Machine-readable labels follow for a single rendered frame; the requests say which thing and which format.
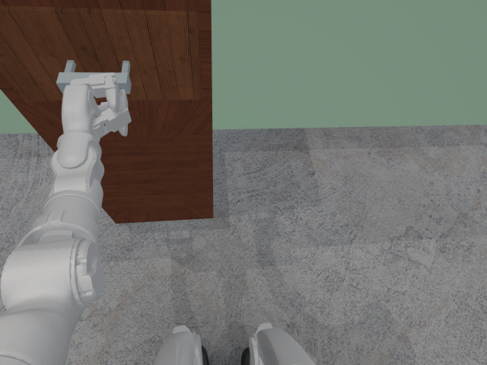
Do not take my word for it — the right robot thigh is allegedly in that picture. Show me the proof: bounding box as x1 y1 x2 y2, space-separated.
249 328 315 365

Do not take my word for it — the drawer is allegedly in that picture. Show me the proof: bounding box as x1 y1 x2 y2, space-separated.
0 5 200 100

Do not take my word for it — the left robot upper arm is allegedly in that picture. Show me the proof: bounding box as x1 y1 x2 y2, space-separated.
0 237 105 365

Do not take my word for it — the left robot hand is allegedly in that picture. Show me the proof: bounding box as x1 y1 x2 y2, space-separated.
62 72 132 143

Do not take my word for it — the robot right shin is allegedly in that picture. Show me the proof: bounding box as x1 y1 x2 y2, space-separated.
250 322 272 365

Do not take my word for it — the left robot forearm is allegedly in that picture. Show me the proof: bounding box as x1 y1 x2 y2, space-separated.
0 132 104 309

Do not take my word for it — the cabinet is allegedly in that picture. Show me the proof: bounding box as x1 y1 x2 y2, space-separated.
0 0 213 224

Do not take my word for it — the handle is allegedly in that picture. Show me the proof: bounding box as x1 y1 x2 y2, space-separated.
56 60 132 94

